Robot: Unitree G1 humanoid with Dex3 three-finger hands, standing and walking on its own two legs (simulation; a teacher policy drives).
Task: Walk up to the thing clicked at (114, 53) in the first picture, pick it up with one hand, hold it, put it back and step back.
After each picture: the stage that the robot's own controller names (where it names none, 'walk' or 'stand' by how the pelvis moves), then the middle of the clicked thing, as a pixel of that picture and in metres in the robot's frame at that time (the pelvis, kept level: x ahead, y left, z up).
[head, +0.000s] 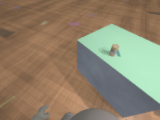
stand; (113, 50) +0.70 -0.22 -0.05
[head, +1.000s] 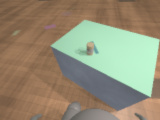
walk; (90, 49) +0.63 +0.06 -0.03
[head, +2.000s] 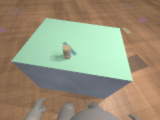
stand; (67, 52) +0.52 +0.20 -0.01
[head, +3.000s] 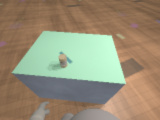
stand; (63, 61) +0.49 +0.24 -0.05
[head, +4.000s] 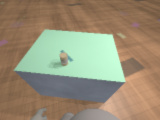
stand; (64, 59) +0.51 +0.24 -0.05
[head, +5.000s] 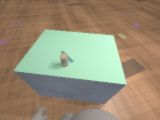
stand; (64, 60) +0.50 +0.24 -0.05
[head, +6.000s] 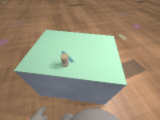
stand; (64, 60) +0.50 +0.23 -0.05
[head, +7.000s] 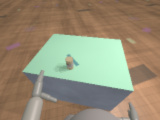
rise first; (69, 63) +0.49 +0.22 -0.05
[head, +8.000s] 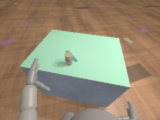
go down; (68, 59) +0.52 +0.21 -0.04
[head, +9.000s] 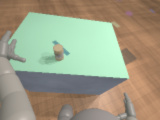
go down; (58, 53) +0.49 +0.21 +0.01
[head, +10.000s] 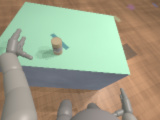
close in; (57, 46) +0.50 +0.21 +0.03
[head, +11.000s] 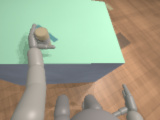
close; (44, 38) +0.53 +0.23 +0.06
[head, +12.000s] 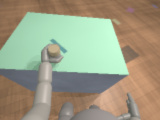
lift; (55, 54) +0.43 +0.21 +0.07
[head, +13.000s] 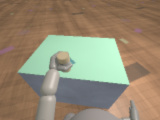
lift; (64, 62) +0.32 +0.16 +0.17
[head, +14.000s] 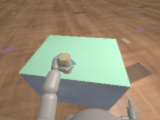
hold; (66, 64) +0.33 +0.16 +0.15
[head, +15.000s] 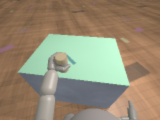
hold; (62, 63) +0.33 +0.18 +0.15
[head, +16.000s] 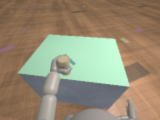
crouch; (64, 65) +0.33 +0.17 +0.13
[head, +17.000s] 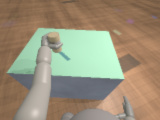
crouch; (55, 42) +0.47 +0.21 +0.18
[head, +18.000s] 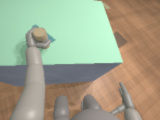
lower; (42, 39) +0.53 +0.23 +0.06
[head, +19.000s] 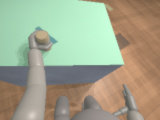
lower; (44, 41) +0.51 +0.23 +0.05
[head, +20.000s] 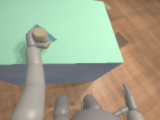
lower; (42, 39) +0.52 +0.23 +0.06
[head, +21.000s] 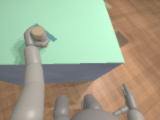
lower; (40, 38) +0.53 +0.24 +0.06
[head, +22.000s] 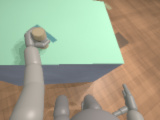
loosen; (41, 39) +0.52 +0.24 +0.06
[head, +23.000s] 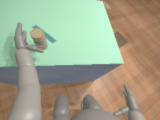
withdraw; (39, 40) +0.51 +0.24 +0.05
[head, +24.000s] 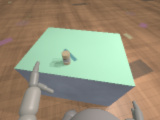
sink last; (66, 58) +0.49 +0.22 +0.00
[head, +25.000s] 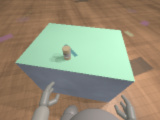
stand; (66, 53) +0.53 +0.23 +0.01
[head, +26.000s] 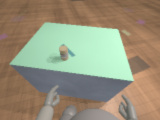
stand; (64, 53) +0.51 +0.23 +0.02
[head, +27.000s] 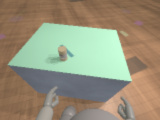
stand; (62, 53) +0.51 +0.23 +0.02
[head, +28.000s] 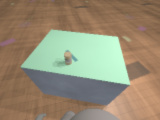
stand; (68, 58) +0.53 +0.22 -0.04
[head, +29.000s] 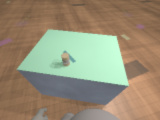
stand; (65, 59) +0.51 +0.23 -0.05
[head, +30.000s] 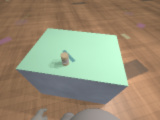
stand; (65, 59) +0.51 +0.23 -0.05
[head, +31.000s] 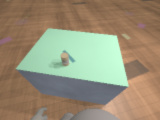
walk; (65, 59) +0.50 +0.23 -0.05
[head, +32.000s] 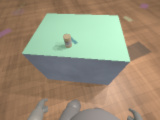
walk; (67, 41) +0.64 +0.24 -0.03
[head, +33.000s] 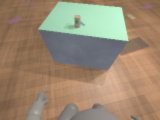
walk; (77, 21) +0.94 +0.19 -0.02
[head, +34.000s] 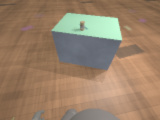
stand; (82, 25) +1.15 +0.19 -0.03
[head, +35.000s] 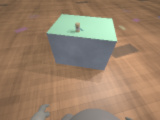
stand; (77, 27) +1.13 +0.21 -0.05
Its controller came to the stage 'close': yes
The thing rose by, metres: 0.21
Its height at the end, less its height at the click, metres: +0.00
